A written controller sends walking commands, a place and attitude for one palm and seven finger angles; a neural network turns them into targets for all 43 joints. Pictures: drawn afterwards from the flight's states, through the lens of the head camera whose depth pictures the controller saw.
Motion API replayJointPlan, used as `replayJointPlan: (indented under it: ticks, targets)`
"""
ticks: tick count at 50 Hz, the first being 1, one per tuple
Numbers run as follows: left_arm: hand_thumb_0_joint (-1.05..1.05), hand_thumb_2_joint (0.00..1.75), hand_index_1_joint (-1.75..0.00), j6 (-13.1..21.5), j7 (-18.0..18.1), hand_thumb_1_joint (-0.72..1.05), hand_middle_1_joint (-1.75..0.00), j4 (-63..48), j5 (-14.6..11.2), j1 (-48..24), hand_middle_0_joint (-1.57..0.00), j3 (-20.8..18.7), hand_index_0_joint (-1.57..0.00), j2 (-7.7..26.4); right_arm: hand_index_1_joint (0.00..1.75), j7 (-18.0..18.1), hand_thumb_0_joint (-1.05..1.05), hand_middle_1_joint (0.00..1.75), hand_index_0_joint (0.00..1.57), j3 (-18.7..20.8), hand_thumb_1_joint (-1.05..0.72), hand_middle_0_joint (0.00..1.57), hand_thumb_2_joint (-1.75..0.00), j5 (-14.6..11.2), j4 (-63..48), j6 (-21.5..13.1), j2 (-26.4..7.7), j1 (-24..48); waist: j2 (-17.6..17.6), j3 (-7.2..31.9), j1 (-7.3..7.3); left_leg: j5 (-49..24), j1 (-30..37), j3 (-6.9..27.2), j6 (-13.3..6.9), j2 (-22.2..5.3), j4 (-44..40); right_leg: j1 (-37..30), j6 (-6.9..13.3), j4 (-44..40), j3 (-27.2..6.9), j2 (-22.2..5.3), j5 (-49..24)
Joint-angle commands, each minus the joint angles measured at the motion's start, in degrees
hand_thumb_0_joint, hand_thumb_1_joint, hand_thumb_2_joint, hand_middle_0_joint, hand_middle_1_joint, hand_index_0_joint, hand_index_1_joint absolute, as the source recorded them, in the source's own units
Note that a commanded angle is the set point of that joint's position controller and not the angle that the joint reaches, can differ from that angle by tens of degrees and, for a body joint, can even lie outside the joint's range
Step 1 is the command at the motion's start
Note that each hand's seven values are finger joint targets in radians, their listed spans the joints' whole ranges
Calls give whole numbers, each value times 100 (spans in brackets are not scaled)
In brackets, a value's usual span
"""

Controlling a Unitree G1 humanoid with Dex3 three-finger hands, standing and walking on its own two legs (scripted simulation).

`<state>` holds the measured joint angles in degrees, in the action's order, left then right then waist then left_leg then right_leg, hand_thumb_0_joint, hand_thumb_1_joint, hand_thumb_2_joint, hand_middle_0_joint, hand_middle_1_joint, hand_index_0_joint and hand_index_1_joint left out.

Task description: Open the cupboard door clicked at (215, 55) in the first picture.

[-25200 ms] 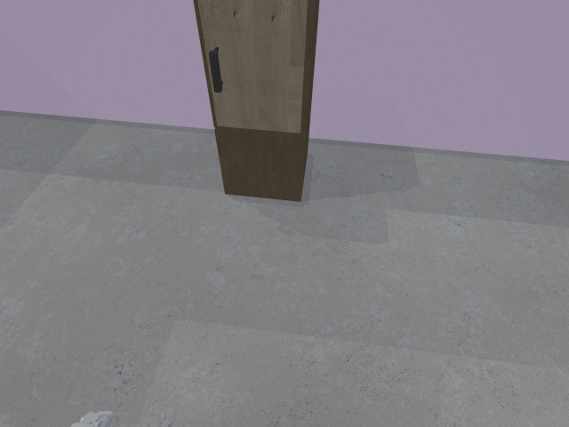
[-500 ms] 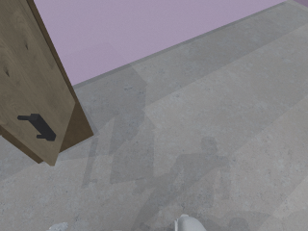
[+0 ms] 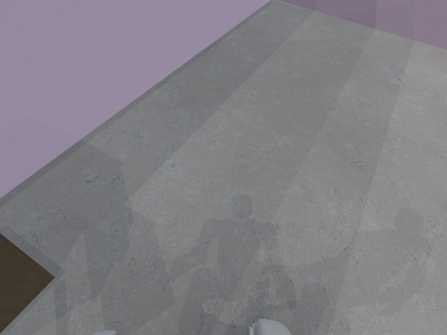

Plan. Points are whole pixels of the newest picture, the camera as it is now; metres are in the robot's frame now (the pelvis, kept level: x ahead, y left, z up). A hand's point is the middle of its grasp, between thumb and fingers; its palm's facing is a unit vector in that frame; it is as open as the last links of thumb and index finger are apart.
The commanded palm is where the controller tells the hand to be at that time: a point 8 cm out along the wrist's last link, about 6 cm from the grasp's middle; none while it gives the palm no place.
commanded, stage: walk to a spot facing it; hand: left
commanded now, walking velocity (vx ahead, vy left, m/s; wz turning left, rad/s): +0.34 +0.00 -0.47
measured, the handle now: out of the picture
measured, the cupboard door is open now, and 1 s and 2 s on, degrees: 54 54 54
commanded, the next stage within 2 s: turn to face it in 1.26 s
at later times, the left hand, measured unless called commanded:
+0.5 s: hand (167, 275) +0.27 +0.13 -0.18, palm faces -0.15 -0.97 -0.19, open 7.2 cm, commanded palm none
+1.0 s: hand (220, 191) +0.50 +0.01 -0.17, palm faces -0.19 -0.96 -0.21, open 7.2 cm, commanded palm none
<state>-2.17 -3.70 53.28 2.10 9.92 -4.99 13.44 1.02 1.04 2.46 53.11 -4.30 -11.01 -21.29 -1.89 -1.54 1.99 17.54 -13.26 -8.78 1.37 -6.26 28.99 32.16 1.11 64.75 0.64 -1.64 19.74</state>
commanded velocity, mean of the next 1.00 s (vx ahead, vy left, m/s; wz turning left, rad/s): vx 0.37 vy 0.00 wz -0.17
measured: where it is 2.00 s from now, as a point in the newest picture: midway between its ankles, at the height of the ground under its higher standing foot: (273, 217)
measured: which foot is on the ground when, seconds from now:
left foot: down 0.00-0.20, up 0.22-0.50, down 0.52-0.82, up 0.84-1.00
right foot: up 0.00-0.20, down 0.22-0.52, up 0.54-0.80, down 0.82-1.00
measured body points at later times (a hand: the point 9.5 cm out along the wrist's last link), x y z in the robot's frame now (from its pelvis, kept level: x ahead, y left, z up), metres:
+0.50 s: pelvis +0.20 -0.06 +0.00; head +0.23 -0.05 +0.44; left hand +0.28 +0.18 -0.16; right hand +0.22 -0.30 -0.14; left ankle +0.28 +0.06 -0.73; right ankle +0.14 -0.15 -0.74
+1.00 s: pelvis +0.41 -0.16 +0.00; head +0.45 -0.17 +0.45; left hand +0.51 +0.06 -0.15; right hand +0.36 -0.40 -0.15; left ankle +0.45 -0.02 -0.68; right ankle +0.37 -0.24 -0.74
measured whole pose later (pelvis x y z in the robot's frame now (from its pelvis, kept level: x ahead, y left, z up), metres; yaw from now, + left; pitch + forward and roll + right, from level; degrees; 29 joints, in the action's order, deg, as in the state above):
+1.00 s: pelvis +0.41 -0.16 +0.00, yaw -14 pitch +1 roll +1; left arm 4.0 0.2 59.1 1.4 14.1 -4.1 9.9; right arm -0.5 3.5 1.5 61.5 -1.0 -10.7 -15.9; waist -0.3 -2.6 0.8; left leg 21.1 -27.1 -5.6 1.9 -6.7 53.9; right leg 11.6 2.2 27.3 7.4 -1.8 17.0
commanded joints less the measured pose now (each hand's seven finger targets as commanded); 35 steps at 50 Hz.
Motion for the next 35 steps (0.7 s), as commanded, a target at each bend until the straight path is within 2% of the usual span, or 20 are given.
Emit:
replayJointPlan:
  ticks: [1, 5, 7, 8, 9, 10, 11, 13, 15, 16, 19, 22, 24, 25, 26, 27, 29, 31, 33, 35]
  targets:
    - [0, 90, -30, 274, -100, 90, -30, -723, -33, -808, -20, 100, -20, -85, 30, 68, 0, 30, 20, 231, -90, 20, -90, -12, 97, -100, -868, -684, 1172, -17, 79, -1524, 985, 312, -568, -1138, -1441, 751, -51, -985, 343, -275, -533]
    - [0, 90, -30, 283, -56, 90, -30, -716, -41, -1077, -20, 125, -20, -48, 30, 27, 0, 30, 20, 260, -90, 20, -90, 15, 295, -16, -875, -921, 1173, -128, 196, -1748, 817, -42, -549, -1254, -1334, -282, 84, -2325, 800, 20, -456]
    - [0, 90, -30, 296, -28, 90, -30, -586, -36, -711, -20, 73, -20, 77, 30, 27, 0, 30, 20, 268, -90, 20, -90, -11, 327, 31, -928, -768, 1149, 20, -72, -2192, 659, -164, -487, -1289, -830, -1215, 209, -2783, 893, 142, -473]
    - [0, 90, -30, 339, 7, 90, -30, -334, -31, 5, -20, 7, -20, 252, 30, 26, 0, 30, 20, 262, -90, 20, -90, -45, 332, 50, -943, -633, 802, 337, -444, -2625, 322, -363, -348, -1108, 145, -2372, 326, -3175, 926, 296, -573]
    - [0, 90, -30, 415, 73, 90, -30, 8, -10, 1055, -20, -122, -20, 680, 30, -25, 0, 30, 20, 232, -90, 20, -90, -139, 269, 33, -814, -463, 83, 873, -930, -2289, -882, -642, -135, -786, 1600, -4228, 619, -3387, 220, -178, -381]
    - [0, 90, -30, 445, 210, 90, -30, 243, -26, 2052, -20, -357, -20, 1485, 30, -65, 0, 30, 20, 149, -90, 20, -90, -246, -42, 19, -348, -243, -1597, 1532, -1286, 1428, -2642, -676, 147, 194, 3789, -5479, 1334, -4216, -2721, -2079, -615]
    - [0, 90, -30, 393, 283, 90, -30, 277, -167, 1955, -20, -336, -20, 1616, 30, -19, 0, 30, 20, 229, -90, 20, -90, -203, -219, 46, -508, 329, -1042, 996, -1244, 1874, -3273, 392, 87, 89, 4687, -4853, 1587, -4793, -3274, -2429, -966]
    - [0, 90, -30, 428, 384, 90, -30, 67, -145, 976, -20, -161, -20, 936, 30, 0, 0, 30, 20, 287, -90, 20, -90, -145, -116, 53, -492, 522, -854, 261, -654, 829, -3136, 847, 117, -387, 4553, -3412, 1400, -4784, -2285, -1922, -1340]
    - [0, 90, -30, 483, 421, 90, -30, -72, -87, 294, -20, -69, -20, 569, 30, -36, 0, 30, 20, 287, -90, 20, -90, -85, 169, 175, -299, 148, -661, 265, -174, 635, -1950, 783, 135, -439, 3472, -2245, 1170, -4876, -1280, -1449, -1348]
    - [0, 90, -30, 501, 405, 90, -30, -99, -52, 168, -20, -73, -20, 547, 30, -58, 0, 30, 20, 279, -90, 20, -90, -78, 250, 233, -203, -73, -651, 274, -30, 544, -1553, 668, 129, -369, 3053, -1839, 1123, -4969, -1051, -1345, -1020]
    - [0, 90, -30, 532, 324, 90, -30, 16, -52, 142, -20, -88, -20, 607, 30, -159, 0, 30, 20, 274, -90, 20, -90, -75, 206, 255, -73, 77, -344, -85, 19, -29, -951, 404, 122, -141, 1857, -1138, 1065, -5288, -1031, -1126, 331]
    - [0, 90, -30, 539, 284, 90, -30, 119, -71, 209, -20, -116, -20, 582, 30, -182, 0, 30, 20, 299, -90, 20, -90, -55, 147, 177, -121, 123, -293, -183, 92, -539, -221, 177, 108, 150, 793, -1026, 935, -5107, -946, -902, 736]
    - [0, 90, -30, 506, 264, 90, -30, 118, -108, 267, -20, -81, -20, 433, 30, -128, 0, 30, 20, 338, -90, 20, -90, -52, 279, 81, -375, -200, 178, -51, 231, -366, 822, 280, 68, 140, 51, -657, 730, -4333, -740, -565, 760]
    - [0, 90, -30, 519, 246, 90, -30, 86, -104, 339, -20, -21, -20, 181, 30, -69, 0, 30, 20, 429, -90, 20, -90, -15, 406, 34, -760, -713, 1090, 189, 460, 487, 1583, 1463, -240, -554, -572, -46, 509, -2992, -482, -100, 519]
    - [0, 90, -30, 542, 221, 90, -30, -66, -143, 303, -20, 49, -20, -96, 30, -13, 0, 30, 20, 549, -90, 20, -90, 95, 519, 11, -1359, -1452, 2263, 407, 722, 1416, 2132, 3450, -919, -2013, -1497, 870, 215, -1013, 377, 476, 1116]
    - [0, 90, -30, 606, 192, 90, -30, -250, -92, -121, -20, 24, -20, 97, 30, 12, 0, 30, 20, 523, -90, 20, -90, 60, 488, 63, -1345, -1463, 1431, 195, 727, 1654, 1812, 4068, -1356, -2389, -1809, 1242, 249, -25, -136, 144, 1122]
    - [0, 90, -30, 609, 181, 90, -30, -171, -29, -352, -20, -22, -20, 113, 30, 11, 0, 30, 20, 399, -90, 20, -90, 41, 348, 3, -919, -833, 1051, -247, 388, 987, 940, 3277, -1165, -2005, -1857, 1467, 198, 809, -337, -260, 305]
    - [0, 90, -30, 549, 104, 90, -30, -43, -22, -69, -20, 13, -20, 31, 30, 34, 0, 30, 20, 306, -90, 20, -90, 11, 332, -101, -668, -333, 961, -139, 38, -529, 877, 1873, -875, -1542, -1680, 1104, 67, 167, -228, -433, -89]
    - [0, 90, -30, 483, 75, 90, -30, -28, -56, -101, -20, 84, -20, -128, 30, 18, 0, 30, 20, 321, -90, 20, -90, 12, 393, -111, -721, -240, 1029, 26, -36, -1328, 592, 847, -758, -1245, -1563, 197, 14, -1287, 76, -478, -117]
    - [0, 90, -30, 484, 60, 90, -30, 11, -60, -61, -20, 118, -20, -167, 30, -22, 0, 30, 20, 347, -90, 20, -90, 0, 450, -42, -786, -154, 1062, -17, -19, -1023, 298, 474, -655, -1027, -1452, -656, 2, -2332, 596, -197, -192]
